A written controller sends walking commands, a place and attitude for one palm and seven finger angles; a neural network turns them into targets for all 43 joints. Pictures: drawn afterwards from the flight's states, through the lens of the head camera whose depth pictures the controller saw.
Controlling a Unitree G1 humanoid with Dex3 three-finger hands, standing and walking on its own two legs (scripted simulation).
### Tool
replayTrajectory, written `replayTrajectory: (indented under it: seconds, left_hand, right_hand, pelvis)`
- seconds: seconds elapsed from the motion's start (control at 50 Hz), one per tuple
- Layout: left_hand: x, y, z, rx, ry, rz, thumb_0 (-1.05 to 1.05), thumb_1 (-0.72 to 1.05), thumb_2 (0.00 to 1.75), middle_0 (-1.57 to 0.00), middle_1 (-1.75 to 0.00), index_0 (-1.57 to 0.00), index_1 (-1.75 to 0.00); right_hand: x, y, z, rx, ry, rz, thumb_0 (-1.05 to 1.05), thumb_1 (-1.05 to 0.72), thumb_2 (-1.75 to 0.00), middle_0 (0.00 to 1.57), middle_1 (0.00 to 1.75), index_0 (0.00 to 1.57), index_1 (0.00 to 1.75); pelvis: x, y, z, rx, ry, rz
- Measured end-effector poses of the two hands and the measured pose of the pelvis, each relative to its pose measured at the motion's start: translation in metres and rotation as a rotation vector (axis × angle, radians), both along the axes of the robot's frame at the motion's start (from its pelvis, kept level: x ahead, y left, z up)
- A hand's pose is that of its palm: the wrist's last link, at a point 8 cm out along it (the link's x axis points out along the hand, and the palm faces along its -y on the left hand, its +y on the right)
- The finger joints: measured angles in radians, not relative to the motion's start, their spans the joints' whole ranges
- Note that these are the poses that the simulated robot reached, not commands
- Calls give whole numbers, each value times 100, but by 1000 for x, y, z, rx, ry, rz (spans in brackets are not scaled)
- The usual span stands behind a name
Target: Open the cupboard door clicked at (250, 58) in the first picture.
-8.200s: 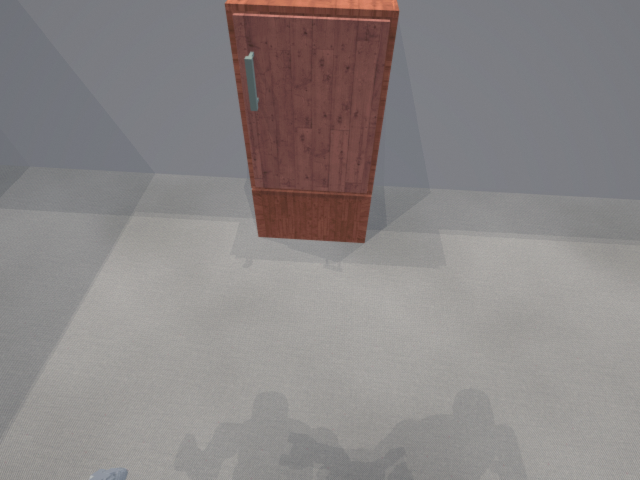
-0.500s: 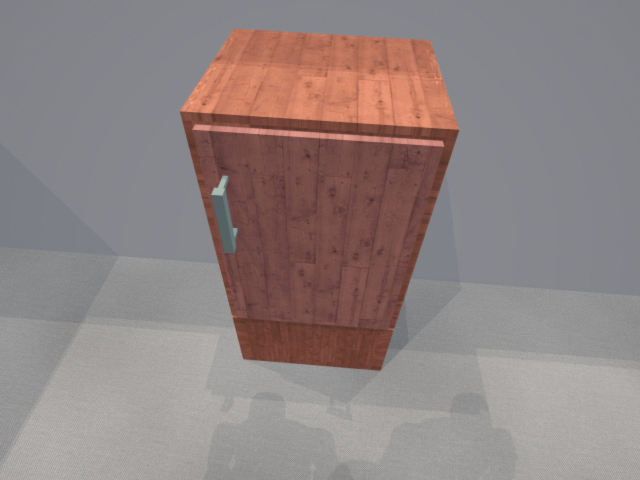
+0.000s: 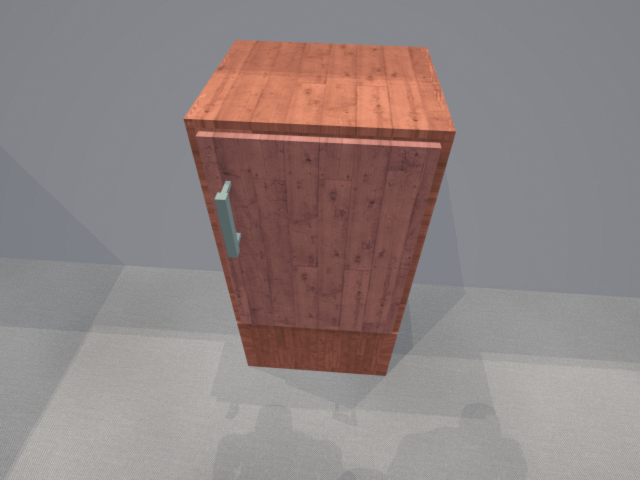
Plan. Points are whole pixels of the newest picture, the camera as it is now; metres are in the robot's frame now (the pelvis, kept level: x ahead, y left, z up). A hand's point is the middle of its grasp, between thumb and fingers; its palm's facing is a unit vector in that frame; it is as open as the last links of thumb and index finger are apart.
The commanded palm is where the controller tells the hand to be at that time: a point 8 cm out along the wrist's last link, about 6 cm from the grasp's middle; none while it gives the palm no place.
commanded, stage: come to a stop and stand still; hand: left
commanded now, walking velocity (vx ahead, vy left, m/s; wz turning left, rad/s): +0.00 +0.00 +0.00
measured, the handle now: (230, 220) +0.59 +0.21 -0.04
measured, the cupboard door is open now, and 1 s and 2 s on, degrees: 0 0 0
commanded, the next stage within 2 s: look again from close up in 0.46 s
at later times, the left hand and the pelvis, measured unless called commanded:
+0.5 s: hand out of the picture -0.01 +0.15 -0.18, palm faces +0.04 -0.99 -0.14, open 7.3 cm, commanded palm none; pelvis +0.00 +0.00 +0.00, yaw +0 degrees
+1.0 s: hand out of the picture -0.02 +0.14 -0.17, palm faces +0.06 -0.99 -0.14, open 7.4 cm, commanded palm none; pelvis +0.00 +0.00 +0.00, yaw +0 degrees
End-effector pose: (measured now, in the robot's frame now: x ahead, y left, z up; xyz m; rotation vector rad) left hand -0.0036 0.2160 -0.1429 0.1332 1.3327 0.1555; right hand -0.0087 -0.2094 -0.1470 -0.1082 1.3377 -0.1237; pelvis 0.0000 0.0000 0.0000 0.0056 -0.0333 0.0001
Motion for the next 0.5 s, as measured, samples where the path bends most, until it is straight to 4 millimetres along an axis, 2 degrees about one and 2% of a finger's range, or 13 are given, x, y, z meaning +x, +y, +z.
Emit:
replayTrajectory:
  seconds: [0.26, 0.5]
  left_hand:
    - [-9, -11, -3, -29, 41, 5, 1, 92, 89, -20, -30, -20, -30]
    - [-16, -18, -5, -47, 53, 17, 1, 92, 89, -20, -30, -20, -30]
  right_hand:
    - [-18, 4, 2, 5, 66, -19, 1, -91, -89, 20, 30, 20, 30]
    - [-21, 7, 2, 8, 77, -23, 1, -91, -89, 20, 30, 20, 30]
  pelvis:
    - [1, -3, 2, -2, -6, -3]
    - [-1, -3, 2, -3, -6, -3]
